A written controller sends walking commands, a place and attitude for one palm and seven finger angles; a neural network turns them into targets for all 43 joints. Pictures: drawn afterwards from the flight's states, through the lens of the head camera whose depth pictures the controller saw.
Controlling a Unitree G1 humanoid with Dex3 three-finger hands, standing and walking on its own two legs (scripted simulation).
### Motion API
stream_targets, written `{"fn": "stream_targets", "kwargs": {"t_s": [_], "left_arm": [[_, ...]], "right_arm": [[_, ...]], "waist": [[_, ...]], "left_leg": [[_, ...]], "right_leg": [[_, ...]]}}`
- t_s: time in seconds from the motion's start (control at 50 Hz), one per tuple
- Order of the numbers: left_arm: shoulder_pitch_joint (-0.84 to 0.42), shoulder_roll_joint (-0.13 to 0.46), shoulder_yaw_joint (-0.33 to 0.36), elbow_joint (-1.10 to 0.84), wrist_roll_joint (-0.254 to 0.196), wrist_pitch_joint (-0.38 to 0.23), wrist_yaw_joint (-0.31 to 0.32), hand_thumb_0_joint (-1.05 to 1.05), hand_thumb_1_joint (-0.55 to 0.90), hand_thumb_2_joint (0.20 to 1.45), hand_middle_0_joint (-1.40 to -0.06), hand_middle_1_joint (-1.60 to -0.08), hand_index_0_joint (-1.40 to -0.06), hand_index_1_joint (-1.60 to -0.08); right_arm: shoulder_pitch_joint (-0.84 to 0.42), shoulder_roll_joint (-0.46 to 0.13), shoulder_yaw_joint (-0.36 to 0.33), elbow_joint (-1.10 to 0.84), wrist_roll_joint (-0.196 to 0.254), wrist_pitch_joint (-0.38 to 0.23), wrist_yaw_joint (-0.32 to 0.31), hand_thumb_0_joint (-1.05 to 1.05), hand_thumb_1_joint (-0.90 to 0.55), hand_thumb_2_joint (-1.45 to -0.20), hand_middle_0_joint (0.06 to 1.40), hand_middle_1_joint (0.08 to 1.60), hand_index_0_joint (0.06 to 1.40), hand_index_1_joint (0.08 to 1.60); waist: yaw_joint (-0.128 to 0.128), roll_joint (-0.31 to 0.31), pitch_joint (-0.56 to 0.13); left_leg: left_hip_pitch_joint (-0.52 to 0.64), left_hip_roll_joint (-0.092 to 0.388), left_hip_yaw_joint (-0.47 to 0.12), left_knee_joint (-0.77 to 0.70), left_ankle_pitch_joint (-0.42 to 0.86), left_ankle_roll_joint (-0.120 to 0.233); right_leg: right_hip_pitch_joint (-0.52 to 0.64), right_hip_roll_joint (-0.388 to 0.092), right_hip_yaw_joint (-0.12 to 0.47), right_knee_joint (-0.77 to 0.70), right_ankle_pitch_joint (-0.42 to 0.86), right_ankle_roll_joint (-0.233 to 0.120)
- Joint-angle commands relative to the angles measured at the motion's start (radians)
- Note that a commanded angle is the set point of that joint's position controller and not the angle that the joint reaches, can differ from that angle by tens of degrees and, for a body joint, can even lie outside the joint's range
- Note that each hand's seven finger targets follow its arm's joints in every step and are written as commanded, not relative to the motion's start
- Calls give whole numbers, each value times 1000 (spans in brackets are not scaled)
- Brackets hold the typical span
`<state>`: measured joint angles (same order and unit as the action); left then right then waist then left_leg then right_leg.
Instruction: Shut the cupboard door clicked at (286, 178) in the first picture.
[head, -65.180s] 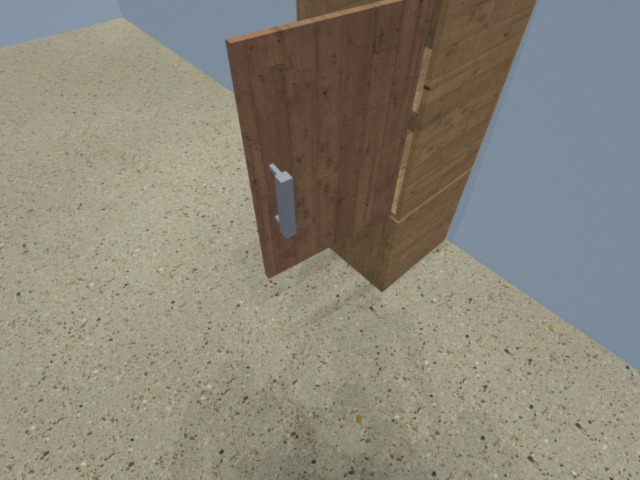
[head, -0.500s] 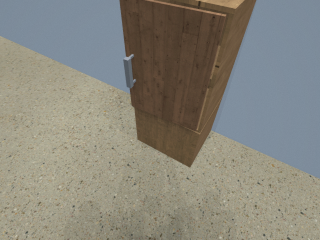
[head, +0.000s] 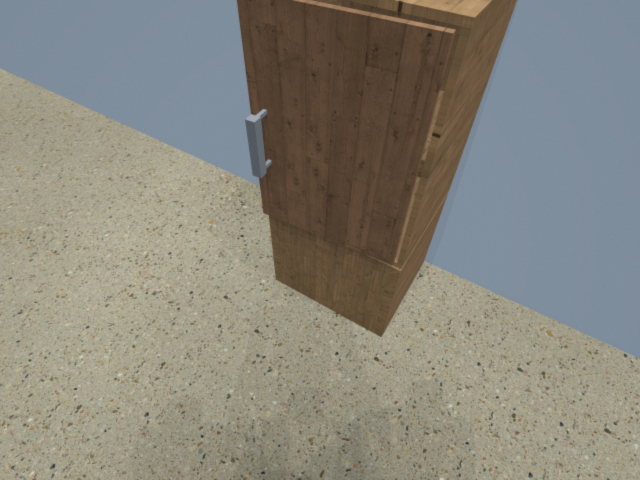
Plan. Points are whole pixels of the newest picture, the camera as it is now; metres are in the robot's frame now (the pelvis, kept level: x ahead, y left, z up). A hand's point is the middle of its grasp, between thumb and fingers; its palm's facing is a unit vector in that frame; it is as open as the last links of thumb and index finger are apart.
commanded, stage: walk to a spot facing it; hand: left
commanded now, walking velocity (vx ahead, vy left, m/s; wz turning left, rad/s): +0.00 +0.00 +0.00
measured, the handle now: (261, 143) +0.84 +0.19 -0.07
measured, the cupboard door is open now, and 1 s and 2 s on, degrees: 4 4 4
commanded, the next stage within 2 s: none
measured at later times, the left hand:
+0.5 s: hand out of the picture +0.02 +0.22 -0.19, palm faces +0.22 -0.95 -0.24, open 7.4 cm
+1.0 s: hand out of the picture -0.05 +0.15 -0.16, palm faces +0.51 -0.81 -0.29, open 7.4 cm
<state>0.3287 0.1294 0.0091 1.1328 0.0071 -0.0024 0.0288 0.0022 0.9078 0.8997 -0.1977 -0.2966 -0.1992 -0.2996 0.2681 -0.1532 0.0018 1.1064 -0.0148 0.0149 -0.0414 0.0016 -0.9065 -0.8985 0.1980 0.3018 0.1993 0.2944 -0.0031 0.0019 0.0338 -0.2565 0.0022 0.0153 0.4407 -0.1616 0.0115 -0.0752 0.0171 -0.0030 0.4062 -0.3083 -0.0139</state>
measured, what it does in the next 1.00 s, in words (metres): steps on the spot, turning left: right foot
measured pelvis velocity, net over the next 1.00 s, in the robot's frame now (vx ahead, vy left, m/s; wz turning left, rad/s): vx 0.01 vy -0.06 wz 0.56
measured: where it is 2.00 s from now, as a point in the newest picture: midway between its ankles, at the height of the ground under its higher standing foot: outside the picture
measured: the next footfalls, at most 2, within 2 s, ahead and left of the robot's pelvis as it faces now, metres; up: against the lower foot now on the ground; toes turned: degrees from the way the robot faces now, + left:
right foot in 0.76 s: +0.05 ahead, -0.16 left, +0.00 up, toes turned +23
left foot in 1.12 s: -0.04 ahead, +0.08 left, +0.00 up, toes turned +41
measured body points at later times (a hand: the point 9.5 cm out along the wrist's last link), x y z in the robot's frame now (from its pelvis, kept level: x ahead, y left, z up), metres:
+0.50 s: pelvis -0.01 +0.01 -0.02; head +0.04 +0.02 +0.43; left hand +0.00 +0.26 -0.17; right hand +0.06 -0.24 -0.17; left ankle +0.04 +0.10 -0.74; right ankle -0.05 -0.12 -0.69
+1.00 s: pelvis +0.01 -0.06 -0.01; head +0.07 -0.04 +0.44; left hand -0.08 +0.19 -0.14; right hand +0.21 -0.25 -0.16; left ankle -0.06 +0.06 -0.69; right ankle +0.02 -0.17 -0.74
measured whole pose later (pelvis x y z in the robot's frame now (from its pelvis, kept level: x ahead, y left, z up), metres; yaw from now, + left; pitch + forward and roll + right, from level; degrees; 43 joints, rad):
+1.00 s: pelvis +0.01 -0.06 -0.01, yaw +32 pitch +1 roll +3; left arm 0.24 0.20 0.05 0.88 0.03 0.01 0.02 0.01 0.90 0.90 -0.20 -0.30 -0.20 -0.30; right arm 0.17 -0.26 -0.08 0.88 -0.02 0.09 0.02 0.00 -0.91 -0.90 0.20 0.30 0.20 0.29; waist -0.02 -0.01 0.12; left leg -0.47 0.00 0.03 0.95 -0.44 -0.05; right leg -0.19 -0.11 -0.13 0.56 -0.38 0.00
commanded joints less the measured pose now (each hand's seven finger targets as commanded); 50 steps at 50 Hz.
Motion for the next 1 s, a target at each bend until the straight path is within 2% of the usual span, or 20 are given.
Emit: {"fn": "stream_targets", "kwargs": {"t_s": [0.0,0.16,0.26,0.32,0.34,0.36,0.38,0.4,0.44,0.46,0.54,0.64,0.7,0.72,0.74,0.76,0.78,0.82,0.9,0.98], "left_arm": [[97,103,16,-13,4,-9,11,0,900,900,-200,-300,-200,-300],[68,136,55,-61,6,7,17,0,900,900,-200,-300,-200,-300],[7,187,84,-135,15,13,18,0,900,900,-200,-300,-200,-300],[-73,209,94,-181,25,18,20,0,900,900,-200,-300,-200,-300],[-78,213,96,-191,23,19,17,0,900,900,-200,-300,-200,-300],[-50,191,95,-205,14,23,13,0,900,900,-200,-300,-200,-300],[-51,169,87,-229,2,27,13,0,900,900,-200,-300,-200,-300],[-102,182,85,-247,14,33,16,0,900,900,-200,-300,-200,-300],[-138,183,88,-258,15,24,6,0,900,900,-200,-300,-200,-300],[-133,175,89,-261,17,19,0,0,900,900,-200,-300,-200,-300],[-134,173,85,-283,18,22,-6,0,900,900,-200,-300,-200,-300],[-116,182,83,-311,17,30,-6,0,900,900,-200,-300,-200,-300],[21,225,95,-293,15,26,-3,0,900,900,-200,-300,-200,-300],[38,280,109,-299,27,16,2,0,900,900,-200,-300,-200,-300],[-32,365,119,-333,39,16,10,0,900,900,-200,-300,-200,-300],[-179,350,102,-370,21,26,15,0,900,900,-200,-300,-200,-300],[-202,283,98,-374,22,12,17,0,900,900,-200,-300,-200,-300],[-215,235,84,-364,24,-2,17,0,900,900,-200,-300,-200,-300],[-22,267,97,-308,23,-8,16,0,900,900,-200,-300,-200,-300],[26,288,110,-296,29,-2,14,0,900,900,-200,-300,-200,-300]], "right_arm": [[58,-104,-19,-23,4,-15,-6,0,-900,-900,200,300,200,300],[41,-114,-35,-65,-1,2,-1,0,-900,-900,200,300,200,300],[13,-106,-56,-122,-6,22,11,0,-900,-900,200,300,200,300],[12,-114,-70,-153,-7,29,25,0,-900,-900,200,300,200,300],[50,-130,-70,-154,-9,24,28,0,-900,-900,200,300,200,300],[91,-180,-75,-157,-19,16,27,0,-900,-900,200,300,200,300],[127,-233,-85,-156,-28,15,20,0,-900,-900,200,300,200,300],[141,-258,-85,-144,-22,16,14,0,-900,-900,200,300,200,300],[65,-250,-87,-182,-24,14,11,0,-900,-900,200,300,200,300],[27,-244,-85,-194,-24,9,10,0,-900,-900,200,300,200,300],[-7,-258,-95,-217,-23,12,14,0,-900,-900,200,300,200,300],[-32,-283,-114,-247,-26,30,26,0,-900,-900,200,300,200,300],[-97,-264,-120,-281,-17,40,28,0,-900,-900,200,300,200,300],[-87,-202,-119,-292,-5,47,35,0,-900,-900,200,300,200,300],[-70,-144,-117,-309,-5,42,38,0,-900,-900,200,300,200,300],[-61,-189,-125,-311,-20,45,45,0,-900,-900,200,300,200,300],[-57,-170,-124,-299,-21,47,48,0,-900,-900,200,300,200,300],[-59,-170,-113,-296,-12,40,60,0,-900,-900,200,300,200,300],[-167,-134,-86,-323,-3,37,67,0,-900,-900,200,300,200,300],[-208,-126,-76,-330,1,34,68,0,-900,-900,200,300,200,300]], "waist": [[0,-4,50],[6,-18,44],[2,-126,46],[-28,-117,97],[-42,-38,65],[-46,168,43],[-54,320,12],[-58,264,-3],[-36,93,-24],[-20,84,-29],[-18,101,-69],[-15,162,-85],[51,142,-107],[54,-33,-98],[46,-269,-42],[-19,-140,10],[-36,-145,14],[-53,-179,37],[36,-182,-32],[54,-237,-43]], "left_leg": [[108,89,-94,-58,121,30],[-32,67,-122,33,151,34],[-131,17,-40,291,-21,5],[-116,58,-8,322,-193,-7],[-53,81,-49,201,-22,11],[0,173,-252,47,269,80],[47,309,-553,-116,340,189],[25,327,-618,-167,199,209],[-29,289,-565,-187,-116,201],[-37,253,-505,-181,-148,184],[-18,193,-453,-171,-137,168],[-49,146,-476,-167,-179,143],[-200,53,-414,-81,-204,73],[-343,-52,-287,119,-309,-2],[-455,-161,-105,530,-363,-70],[-396,-73,-133,732,-370,-48],[-393,-44,-128,806,-321,-43],[-389,5,-70,799,-264,-59],[-351,-11,32,544,-292,-63],[-247,-10,73,372,-292,-41]], "right_leg": [[-146,-90,72,-105,131,-30],[-84,-130,23,0,179,-40],[-97,-291,68,-8,268,-128],[-162,-354,5,64,371,-152],[-176,-305,-64,190,364,-103],[-253,-181,-140,385,189,-24],[-361,-39,-124,621,-299,23],[-395,-51,-2,732,-335,12],[-428,-76,52,778,-195,22],[-432,-80,49,750,-142,29],[-391,-50,23,593,-131,46],[-297,2,-3,405,-148,48],[-31,17,-16,64,-45,33],[59,-154,153,-123,-147,-27],[-50,-470,504,-269,-276,-159],[-235,-498,387,-224,-175,-177],[-236,-404,326,-164,-46,-152],[-161,-335,125,-42,360,-142],[88,-318,11,74,772,-103],[91,-345,-26,103,800,-95]]}}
